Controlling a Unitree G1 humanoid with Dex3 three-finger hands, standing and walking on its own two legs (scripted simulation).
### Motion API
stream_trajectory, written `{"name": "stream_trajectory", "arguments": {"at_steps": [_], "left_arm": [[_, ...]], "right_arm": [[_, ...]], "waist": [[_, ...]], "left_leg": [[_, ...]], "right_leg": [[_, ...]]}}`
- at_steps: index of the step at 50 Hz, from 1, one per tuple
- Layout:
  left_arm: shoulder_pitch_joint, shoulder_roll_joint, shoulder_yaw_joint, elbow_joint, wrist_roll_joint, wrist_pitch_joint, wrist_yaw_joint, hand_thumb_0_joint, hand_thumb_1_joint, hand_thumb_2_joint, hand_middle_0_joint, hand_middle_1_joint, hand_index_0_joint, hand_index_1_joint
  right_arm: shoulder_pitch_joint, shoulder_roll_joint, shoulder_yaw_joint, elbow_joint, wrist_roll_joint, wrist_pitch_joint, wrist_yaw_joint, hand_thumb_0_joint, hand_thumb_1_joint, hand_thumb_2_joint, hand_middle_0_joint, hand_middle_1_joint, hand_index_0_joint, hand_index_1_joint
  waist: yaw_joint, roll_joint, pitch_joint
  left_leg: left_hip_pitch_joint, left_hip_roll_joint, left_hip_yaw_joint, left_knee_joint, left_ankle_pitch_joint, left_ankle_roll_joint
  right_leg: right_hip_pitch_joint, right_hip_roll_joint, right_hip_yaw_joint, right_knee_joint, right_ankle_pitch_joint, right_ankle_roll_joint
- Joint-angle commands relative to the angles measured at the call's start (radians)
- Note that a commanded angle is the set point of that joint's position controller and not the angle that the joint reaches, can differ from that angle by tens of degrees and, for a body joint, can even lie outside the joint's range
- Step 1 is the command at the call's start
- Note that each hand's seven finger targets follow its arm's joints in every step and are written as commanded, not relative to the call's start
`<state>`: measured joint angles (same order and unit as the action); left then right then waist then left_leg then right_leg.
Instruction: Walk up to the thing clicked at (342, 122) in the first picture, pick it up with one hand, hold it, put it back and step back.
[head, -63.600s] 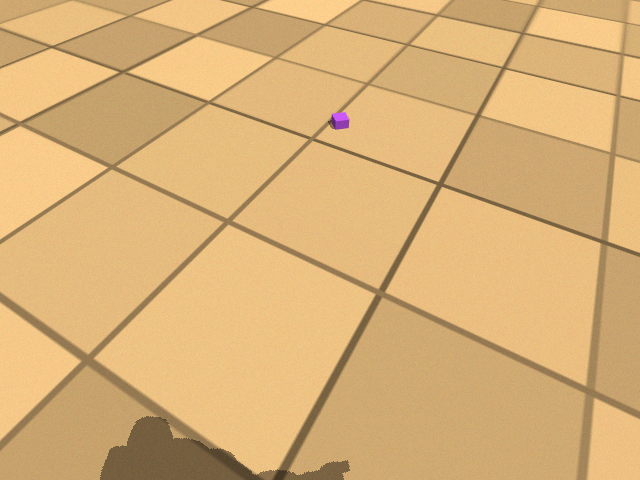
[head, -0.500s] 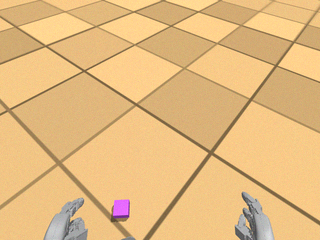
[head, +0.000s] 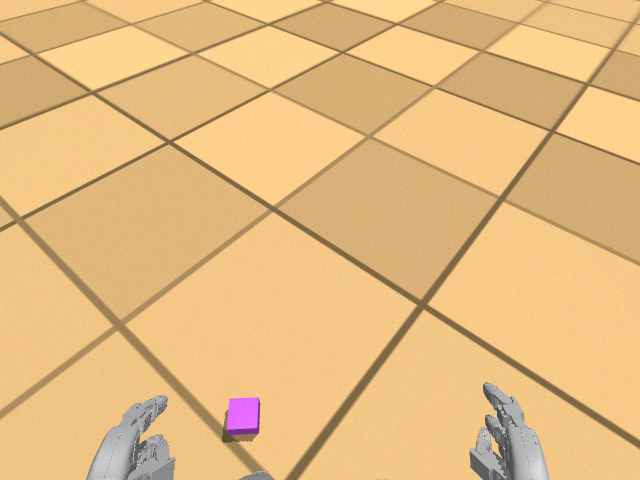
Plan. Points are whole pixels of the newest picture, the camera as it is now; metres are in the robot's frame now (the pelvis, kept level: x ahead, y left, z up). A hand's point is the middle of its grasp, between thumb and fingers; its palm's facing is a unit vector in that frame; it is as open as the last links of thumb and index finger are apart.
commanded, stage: home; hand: left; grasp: from above
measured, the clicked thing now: (244, 416) +0.40 +0.19 -0.69
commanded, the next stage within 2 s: stand in 0.04 s
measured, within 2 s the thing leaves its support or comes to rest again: neither
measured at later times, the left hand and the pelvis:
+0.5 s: hand out of the picture +0.09 +0.24 -0.11, palm faces +0.02 -0.94 -0.34, open 7.4 cm; pelvis -0.01 +0.00 +0.04, yaw +0 degrees
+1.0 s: hand out of the picture +0.01 +0.24 -0.10, palm faces +0.02 -0.94 -0.34, open 7.4 cm; pelvis -0.02 +0.01 +0.06, yaw +0 degrees
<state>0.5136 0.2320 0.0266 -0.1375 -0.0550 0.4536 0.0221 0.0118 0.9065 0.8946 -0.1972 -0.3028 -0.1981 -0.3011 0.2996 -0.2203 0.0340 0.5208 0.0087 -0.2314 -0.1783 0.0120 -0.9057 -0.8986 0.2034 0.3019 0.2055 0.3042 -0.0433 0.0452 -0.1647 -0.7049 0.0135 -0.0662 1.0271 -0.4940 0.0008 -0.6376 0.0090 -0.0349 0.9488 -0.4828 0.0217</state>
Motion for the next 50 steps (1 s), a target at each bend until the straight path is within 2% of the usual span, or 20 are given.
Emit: {"name": "stream_trajectory", "arguments": {"at_steps": [1, 6, 7, 8, 9, 10, 11, 12, 13, 16, 22, 24, 26, 27, 29, 33, 40, 44, 47, 50], "left_arm": [[-0.011, 0.102, 0.066, -0.182, 0.006, -0.052, 0.006, 0.000, 0.900, 0.900, -0.200, -0.302, -0.200, -0.301], [-0.028, 0.104, 0.066, -0.197, 0.002, -0.054, 0.005, 0.000, 0.900, 0.900, -0.200, -0.302, -0.200, -0.301], [-0.314, 0.190, 0.063, 0.153, 0.119, -0.264, 0.043, 0.000, 0.900, 0.901, -0.200, -0.303, -0.200, -0.302], [-0.239, 0.207, 0.082, 0.330, 0.121, -0.330, 0.036, 0.000, 0.900, 0.900, -0.200, -0.300, -0.200, -0.301], [-0.232, 0.216, 0.081, 0.374, 0.127, -0.364, 0.033, 0.000, 0.900, 0.900, -0.200, -0.300, -0.200, -0.301], [-0.255, 0.207, 0.070, 0.406, 0.127, -0.383, 0.025, 0.000, 0.900, 0.900, -0.200, -0.300, -0.200, -0.301], [-0.252, 0.206, 0.061, 0.448, 0.120, -0.399, 0.021, 0.000, 0.900, 0.900, -0.200, -0.300, -0.200, -0.301], [-0.270, 0.208, 0.059, 0.485, 0.118, -0.409, 0.018, 0.000, 0.900, 0.900, -0.200, -0.300, -0.200, -0.301], [-0.265, 0.203, 0.059, 0.525, 0.115, -0.414, 0.017, 0.000, 0.900, 0.900, -0.200, -0.300, -0.200, -0.301], [-0.307, 0.205, 0.066, 0.642, 0.103, -0.427, 0.020, 0.000, 0.900, 0.900, -0.200, -0.300, -0.200, -0.301], [-0.332, 0.203, 0.064, 0.820, 0.095, -0.461, 0.024, 0.000, 0.900, 0.900, -0.200, -0.300, -0.200, -0.301], [-0.333, 0.204, 0.062, 0.869, 0.093, -0.462, 0.026, 0.000, 0.900, 0.900, -0.200, -0.300, -0.200, -0.301], [-0.331, 0.211, 0.061, 0.920, 0.093, -0.465, 0.028, 0.000, 0.900, 0.900, -0.200, -0.300, -0.200, -0.301], [-0.346, 0.214, 0.061, 0.938, 0.090, -0.464, 0.027, 0.000, 0.900, 0.900, -0.200, -0.300, -0.200, -0.301], [-0.326, 0.203, 0.055, 0.985, 0.086, -0.462, 0.025, 0.000, 0.900, 0.900, -0.200, -0.300, -0.200, -0.301], [-0.343, 0.211, 0.054, 1.049, 0.084, -0.461, 0.020, 0.000, 0.900, 0.900, -0.200, -0.300, -0.200, -0.301], [-0.335, 0.220, 0.048, 1.135, 0.088, -0.465, 0.016, 0.000, 0.900, 0.900, -0.200, -0.300, -0.200, -0.301], [-0.342, 0.223, 0.042, 1.163, 0.089, -0.473, 0.016, 0.000, 0.900, 0.900, -0.200, -0.300, -0.200, -0.301], [-0.349, 0.235, 0.042, 1.178, 0.088, -0.471, 0.016, 0.000, 0.900, 0.900, -0.200, -0.300, -0.200, -0.301], [-0.349, 0.233, 0.039, 1.189, 0.085, -0.474, 0.015, 0.000, 0.900, 0.900, -0.200, -0.300, -0.200, -0.301]], "right_arm": [[-0.068, -0.128, -0.058, -0.164, 0.000, -0.056, -0.011, 0.000, -0.902, -0.899, 0.199, 0.299, 0.199, 0.299], [-0.068, -0.124, -0.055, -0.161, 0.001, -0.056, -0.014, 0.000, -0.902, -0.899, 0.199, 0.299, 0.199, 0.299], [-0.147, -0.225, -0.094, 0.096, -0.119, 0.053, 0.046, 0.000, -0.903, -0.899, 0.199, 0.299, 0.199, 0.299], [-0.145, -0.231, -0.111, 0.104, -0.123, 0.092, 0.073, 0.000, -0.900, -0.900, 0.200, 0.300, 0.200, 0.300], [-0.138, -0.237, -0.114, 0.092, -0.121, 0.110, 0.091, 0.000, -0.900, -0.900, 0.200, 0.300, 0.200, 0.300], [-0.114, -0.239, -0.109, 0.094, -0.124, 0.122, 0.103, 0.000, -0.900, -0.900, 0.200, 0.300, 0.200, 0.300], [-0.130, -0.231, -0.105, 0.107, -0.107, 0.127, 0.118, 0.000, -0.900, -0.900, 0.200, 0.300, 0.200, 0.300], [-0.120, -0.216, -0.105, 0.135, -0.080, 0.129, 0.137, 0.000, -0.900, -0.900, 0.200, 0.300, 0.200, 0.300], [-0.140, -0.213, -0.111, 0.156, -0.067, 0.136, 0.147, 0.000, -0.900, -0.900, 0.200, 0.300, 0.200, 0.300], [-0.160, -0.209, -0.119, 0.195, -0.056, 0.152, 0.158, 0.000, -0.900, -0.900, 0.200, 0.300, 0.200, 0.300], [-0.149, -0.213, -0.123, 0.287, -0.059, 0.175, 0.155, 0.000, -0.900, -0.900, 0.200, 0.300, 0.200, 0.300], [-0.159, -0.222, -0.122, 0.310, -0.057, 0.183, 0.151, 0.000, -0.900, -0.900, 0.200, 0.300, 0.200, 0.300], [-0.167, -0.220, -0.122, 0.334, -0.053, 0.189, 0.148, 0.000, -0.900, -0.900, 0.200, 0.300, 0.200, 0.300], [-0.155, -0.226, -0.121, 0.349, -0.052, 0.192, 0.145, 0.000, -0.900, -0.900, 0.200, 0.300, 0.200, 0.300], [-0.154, -0.237, -0.120, 0.379, -0.051, 0.196, 0.143, 0.000, -0.900, -0.900, 0.200, 0.300, 0.200, 0.300], [-0.164, -0.255, -0.119, 0.418, -0.047, 0.201, 0.142, 0.000, -0.900, -0.900, 0.200, 0.300, 0.200, 0.300], [-0.177, -0.257, -0.119, 0.470, -0.040, 0.208, 0.146, 0.000, -0.900, -0.900, 0.200, 0.300, 0.200, 0.300], [-0.177, -0.249, -0.117, 0.493, -0.036, 0.207, 0.150, 0.000, -0.900, -0.900, 0.200, 0.300, 0.200, 0.300], [-0.178, -0.252, -0.116, 0.507, -0.037, 0.210, 0.152, 0.000, -0.900, -0.900, 0.200, 0.300, 0.200, 0.300], [-0.185, -0.249, -0.110, 0.516, -0.034, 0.209, 0.154, 0.000, -0.900, -0.900, 0.200, 0.300, 0.200, 0.300]], "waist": [[0.002, 0.006, -0.069], [0.001, -0.005, -0.064], [0.081, -0.069, 0.163], [0.068, -0.094, 0.080], [0.055, -0.123, 0.069], [0.038, -0.075, 0.081], [0.059, -0.026, 0.055], [0.061, -0.020, 0.034], [0.076, -0.062, 0.052], [0.074, -0.070, 0.047], [0.062, -0.044, 0.069], [0.064, -0.023, 0.114], [0.064, -0.048, 0.129], [0.055, -0.044, 0.145], [0.063, -0.010, 0.175], [0.057, 0.011, 0.219], [0.061, -0.008, 0.235], [0.054, -0.040, 0.212], [0.051, -0.033, 0.231], [0.053, -0.041, 0.227]], "left_leg": [[0.099, -0.008, 0.008, -0.186, 0.172, 0.012], [0.097, -0.011, 0.015, -0.170, 0.197, 0.015], [0.124, 0.025, -0.011, -0.239, 0.372, 0.056], [0.184, 0.019, 0.008, -0.253, 0.351, 0.070], [0.224, 0.013, 0.006, -0.253, 0.341, 0.070], [0.231, 0.017, -0.018, -0.286, 0.333, 0.065], [0.271, 0.016, -0.036, -0.305, 0.339, 0.068], [0.300, 0.017, -0.031, -0.323, 0.339, 0.069], [0.318, 0.012, -0.018, -0.330, 0.339, 0.060], [0.352, 0.010, -0.027, -0.350, 0.296, 0.058], [0.455, 0.034, -0.040, -0.421, 0.430, 0.059], [0.437, 0.044, -0.061, -0.475, 0.382, 0.061], [0.460, 0.043, -0.056, -0.491, 0.404, 0.056], [0.466, 0.047, -0.060, -0.529, 0.382, 0.052], [0.473, 0.061, -0.080, -0.589, 0.327, 0.051], [0.454, 0.071, -0.101, -0.694, 0.200, 0.043], [0.481, 0.076, -0.105, -0.761, 0.133, 0.032], [0.535, 0.067, -0.078, -0.732, 0.239, 0.029], [0.518, 0.069, -0.082, -0.753, 0.191, 0.026], [0.537, 0.070, -0.077, -0.749, 0.241, 0.026]], "right_leg": [[0.017, 0.019, -0.026, -0.147, 0.152, -0.026], [0.025, 0.016, -0.023, -0.152, 0.177, -0.023], [0.194, -0.062, 0.078, -0.212, 0.211, -0.071], [0.230, -0.080, 0.130, -0.228, 0.190, -0.097], [0.208, -0.087, 0.154, -0.237, 0.190, -0.111], [0.192, -0.067, 0.136, -0.230, 0.198, -0.104], [0.247, -0.067, 0.119, -0.217, 0.230, -0.095], [0.281, -0.079, 0.114, -0.220, 0.254, -0.080], [0.269, -0.085, 0.126, -0.244, 0.262, -0.082], [0.281, -0.096, 0.132, -0.307, 0.234, -0.068], [0.351, -0.096, 0.110, -0.349, 0.376, -0.054], [0.370, -0.092, 0.103, -0.389, 0.344, -0.050], [0.394, -0.100, 0.110, -0.424, 0.373, -0.052], [0.391, -0.096, 0.113, -0.437, 0.345, -0.050], [0.413, -0.088, 0.105, -0.475, 0.300, -0.045], [0.461, -0.084, 0.096, -0.523, 0.259, -0.037], [0.487, -0.090, 0.092, -0.579, 0.243, -0.029], [0.490, -0.109, 0.108, -0.624, 0.256, -0.029], [0.486, -0.106, 0.107, -0.634, 0.227, -0.028], [0.488, -0.112, 0.109, -0.643, 0.252, -0.028]]}}
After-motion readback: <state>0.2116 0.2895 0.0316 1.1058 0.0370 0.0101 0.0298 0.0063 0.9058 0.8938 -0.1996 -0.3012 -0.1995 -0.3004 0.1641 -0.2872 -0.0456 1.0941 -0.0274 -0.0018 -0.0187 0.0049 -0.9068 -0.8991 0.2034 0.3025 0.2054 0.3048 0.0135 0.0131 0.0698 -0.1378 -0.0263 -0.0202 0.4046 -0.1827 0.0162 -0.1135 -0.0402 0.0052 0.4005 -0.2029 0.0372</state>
